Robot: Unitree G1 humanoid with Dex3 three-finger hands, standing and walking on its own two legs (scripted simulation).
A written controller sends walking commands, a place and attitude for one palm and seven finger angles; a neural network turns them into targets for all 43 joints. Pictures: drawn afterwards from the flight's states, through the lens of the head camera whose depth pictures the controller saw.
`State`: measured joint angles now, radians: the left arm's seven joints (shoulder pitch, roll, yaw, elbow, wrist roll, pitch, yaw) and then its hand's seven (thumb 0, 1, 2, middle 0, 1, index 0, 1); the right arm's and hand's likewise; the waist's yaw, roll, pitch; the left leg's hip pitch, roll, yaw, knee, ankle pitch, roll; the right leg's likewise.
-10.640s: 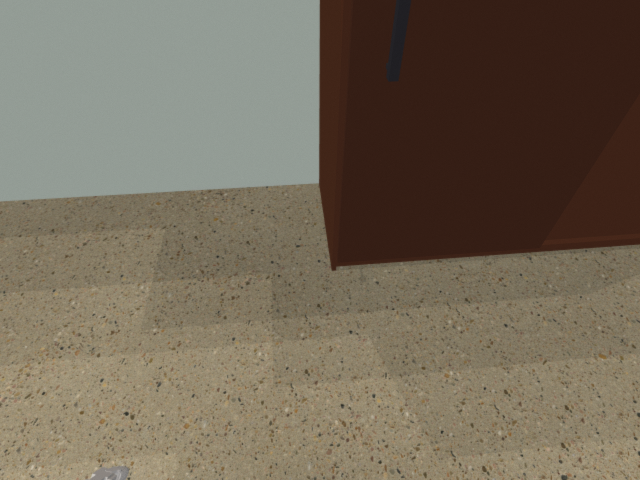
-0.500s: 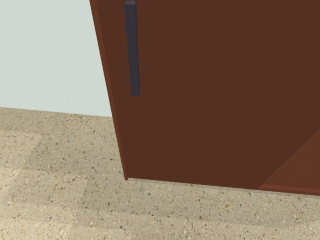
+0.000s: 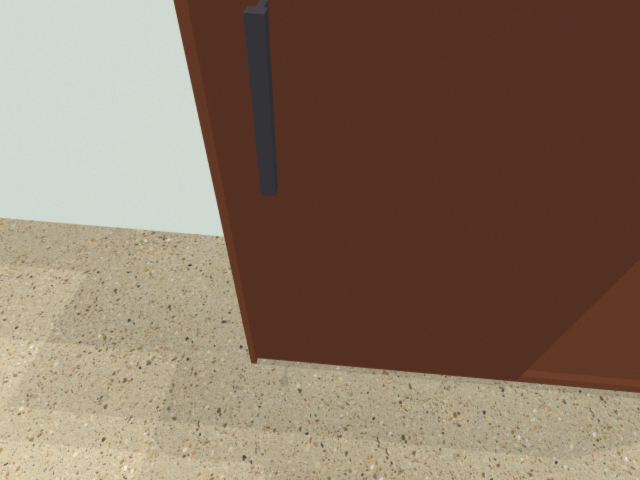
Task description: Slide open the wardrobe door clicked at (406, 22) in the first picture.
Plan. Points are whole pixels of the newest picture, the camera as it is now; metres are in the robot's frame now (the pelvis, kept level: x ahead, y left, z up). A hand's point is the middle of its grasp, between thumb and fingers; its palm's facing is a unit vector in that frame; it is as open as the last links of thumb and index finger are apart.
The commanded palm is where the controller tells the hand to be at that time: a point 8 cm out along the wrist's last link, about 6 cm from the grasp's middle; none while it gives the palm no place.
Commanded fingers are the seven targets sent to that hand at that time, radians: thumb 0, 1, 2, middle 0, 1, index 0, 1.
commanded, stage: look again from close up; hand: left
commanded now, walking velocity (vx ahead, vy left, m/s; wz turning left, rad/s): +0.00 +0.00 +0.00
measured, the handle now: (266, 109) +0.57 +0.12 +0.18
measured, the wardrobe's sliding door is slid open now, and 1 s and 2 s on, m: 0.00 0.00 0.00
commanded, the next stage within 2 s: shuffle to correct the standing spot in 0.74 s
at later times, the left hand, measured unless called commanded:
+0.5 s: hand out of the picture -0.01 +0.16 -0.18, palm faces +0.03 -0.99 -0.17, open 7.4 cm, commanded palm none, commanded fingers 0.00 0.90 0.90 -0.20 -0.30 -0.20 -0.30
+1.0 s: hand out of the picture -0.01 +0.15 -0.18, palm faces +0.05 -0.99 -0.16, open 7.4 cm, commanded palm none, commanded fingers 0.00 0.90 0.90 -0.20 -0.30 -0.20 -0.30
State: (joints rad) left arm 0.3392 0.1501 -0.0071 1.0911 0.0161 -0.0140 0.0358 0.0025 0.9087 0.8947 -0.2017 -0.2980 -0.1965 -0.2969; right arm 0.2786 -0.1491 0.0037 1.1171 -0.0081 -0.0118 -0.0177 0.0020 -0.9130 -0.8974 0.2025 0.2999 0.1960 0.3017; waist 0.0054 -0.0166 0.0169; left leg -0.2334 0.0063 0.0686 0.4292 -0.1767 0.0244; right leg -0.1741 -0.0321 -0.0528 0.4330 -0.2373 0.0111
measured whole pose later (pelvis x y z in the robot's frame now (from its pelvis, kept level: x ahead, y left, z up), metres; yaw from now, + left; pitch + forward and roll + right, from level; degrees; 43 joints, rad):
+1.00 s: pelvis +0.02 -0.01 +0.00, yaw +0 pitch -1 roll +0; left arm 0.35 0.14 0.00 1.10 0.02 -0.01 0.03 0.00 0.91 0.89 -0.20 -0.30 -0.20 -0.30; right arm 0.30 -0.13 0.00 1.13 -0.02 0.00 -0.02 0.00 -0.91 -0.90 0.20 0.30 0.20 0.30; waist 0.01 -0.03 0.00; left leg -0.23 0.02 0.06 0.47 -0.23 0.01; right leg -0.17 -0.02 -0.06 0.47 -0.29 0.00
